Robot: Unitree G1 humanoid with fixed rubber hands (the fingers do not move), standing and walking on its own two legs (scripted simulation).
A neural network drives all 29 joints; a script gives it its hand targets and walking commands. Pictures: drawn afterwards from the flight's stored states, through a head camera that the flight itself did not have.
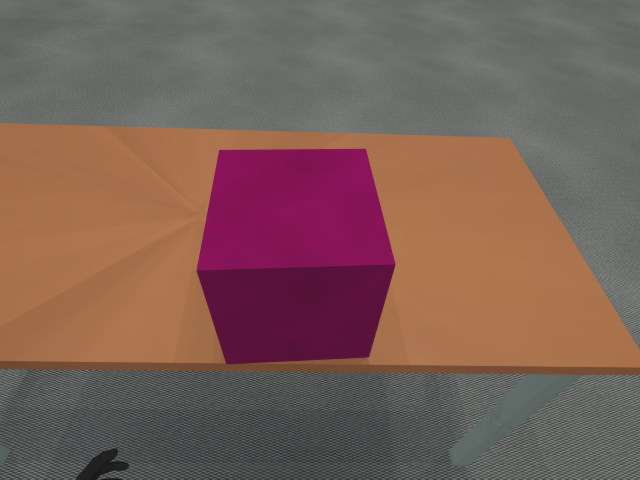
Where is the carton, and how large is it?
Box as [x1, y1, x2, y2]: [197, 149, 395, 363]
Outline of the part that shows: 219,150 197,265 197,273 226,363 367,357 369,355 395,264 365,149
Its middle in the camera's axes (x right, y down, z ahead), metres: -0.03 +0.03 +0.53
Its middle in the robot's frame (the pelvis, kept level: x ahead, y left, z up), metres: +0.39 +0.04 +0.07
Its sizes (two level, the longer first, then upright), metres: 0.202 0.197 0.208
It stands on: a table, 0.71 m high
